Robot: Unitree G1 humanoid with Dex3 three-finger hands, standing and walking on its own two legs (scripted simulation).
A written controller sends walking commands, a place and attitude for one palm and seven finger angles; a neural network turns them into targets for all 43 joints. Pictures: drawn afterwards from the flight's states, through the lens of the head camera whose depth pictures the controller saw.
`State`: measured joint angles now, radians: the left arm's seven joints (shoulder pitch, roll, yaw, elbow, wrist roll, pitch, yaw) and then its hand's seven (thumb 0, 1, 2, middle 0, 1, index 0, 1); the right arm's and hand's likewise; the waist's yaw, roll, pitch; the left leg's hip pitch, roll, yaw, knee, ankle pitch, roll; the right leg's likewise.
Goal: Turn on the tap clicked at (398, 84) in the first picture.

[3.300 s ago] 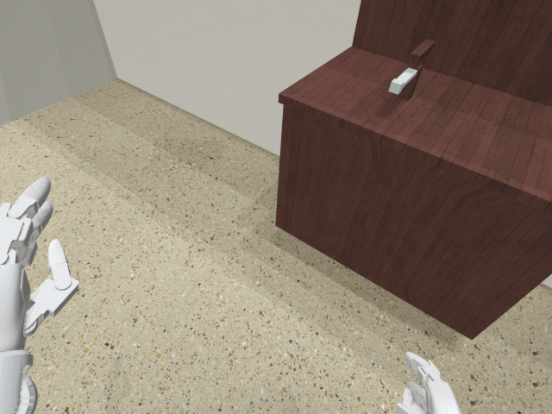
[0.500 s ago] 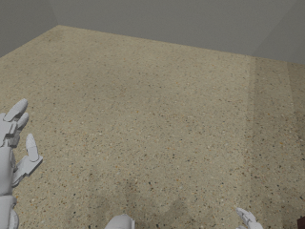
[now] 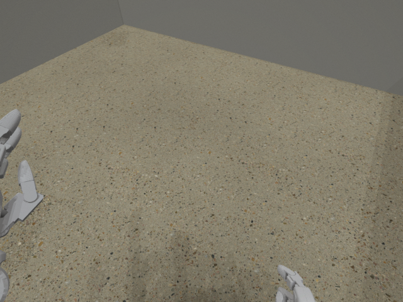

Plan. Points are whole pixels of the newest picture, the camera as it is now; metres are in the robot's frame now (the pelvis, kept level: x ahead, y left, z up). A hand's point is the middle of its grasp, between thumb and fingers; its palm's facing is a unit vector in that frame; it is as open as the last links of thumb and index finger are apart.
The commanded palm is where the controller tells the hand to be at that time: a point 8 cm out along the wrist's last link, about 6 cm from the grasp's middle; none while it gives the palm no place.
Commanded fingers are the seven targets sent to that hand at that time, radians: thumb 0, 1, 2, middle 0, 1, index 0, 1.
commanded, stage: walk to a spot facing it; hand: left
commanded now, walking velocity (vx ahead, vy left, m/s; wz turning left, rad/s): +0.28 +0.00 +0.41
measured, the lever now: out of the picture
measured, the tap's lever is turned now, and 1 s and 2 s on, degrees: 0 0 0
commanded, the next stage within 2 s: turn to face it in 0.22 s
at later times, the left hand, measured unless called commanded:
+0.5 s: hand (45, 143) +0.30 +0.29 +0.20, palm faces +0.50 -0.78 -0.39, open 7.4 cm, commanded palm +0.24 +0.32 +0.19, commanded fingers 0.00 0.90 0.90 -0.20 -0.30 -0.20 -0.30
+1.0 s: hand (127, 119) +0.38 +0.17 +0.19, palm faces +0.20 -0.85 -0.48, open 7.4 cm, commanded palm +0.33 +0.23 +0.19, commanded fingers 0.00 0.90 0.90 -0.20 -0.30 -0.20 -0.30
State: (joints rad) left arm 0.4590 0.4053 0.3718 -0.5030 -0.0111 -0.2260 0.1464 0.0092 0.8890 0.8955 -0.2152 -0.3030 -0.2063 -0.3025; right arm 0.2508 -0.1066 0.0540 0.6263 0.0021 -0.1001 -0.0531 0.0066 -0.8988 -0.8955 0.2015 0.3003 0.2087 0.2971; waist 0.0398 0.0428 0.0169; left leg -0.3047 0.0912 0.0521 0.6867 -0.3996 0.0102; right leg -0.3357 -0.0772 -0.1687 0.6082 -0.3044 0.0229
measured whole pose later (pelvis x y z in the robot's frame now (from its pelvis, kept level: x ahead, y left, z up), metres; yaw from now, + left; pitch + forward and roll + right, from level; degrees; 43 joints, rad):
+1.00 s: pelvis +0.12 -0.02 +0.01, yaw -10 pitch +2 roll +2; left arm 0.53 0.42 0.39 -0.58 -0.05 -0.21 0.15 0.01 0.89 0.89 -0.22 -0.30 -0.21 -0.30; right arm 0.16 -0.27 -0.04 0.56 0.01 0.00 -0.04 0.01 -0.91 -0.90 0.19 0.30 0.20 0.30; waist -0.01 -0.03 0.06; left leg -0.42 0.05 0.04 0.88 -0.43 -0.08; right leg -0.38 0.07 0.00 0.52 -0.17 -0.10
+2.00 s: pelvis +0.00 +0.01 +0.01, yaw -48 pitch -1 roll -1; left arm 0.43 0.34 0.34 -0.52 -0.02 -0.18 0.14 0.01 0.89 0.90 -0.21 -0.30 -0.20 -0.30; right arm 0.20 -0.17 0.01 0.51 0.02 -0.02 0.00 0.01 -0.91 -0.90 0.19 0.30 0.20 0.30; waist 0.05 0.03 0.08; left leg -0.26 0.19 0.19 0.58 -0.27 -0.05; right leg -0.43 -0.02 -0.09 0.90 -0.45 0.06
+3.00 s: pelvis -0.14 +0.06 +0.00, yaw -82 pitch +1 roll +1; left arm 0.54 0.42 0.40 -0.62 -0.05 -0.19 0.13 0.01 0.89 0.89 -0.22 -0.30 -0.21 -0.30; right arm 0.15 -0.23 -0.01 0.56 0.01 0.06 -0.01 0.01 -0.91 -0.90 0.20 0.30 0.20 0.30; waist -0.02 0.00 0.15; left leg -0.43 0.07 0.06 0.96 -0.47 -0.08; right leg -0.40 0.05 -0.01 0.58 -0.19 -0.07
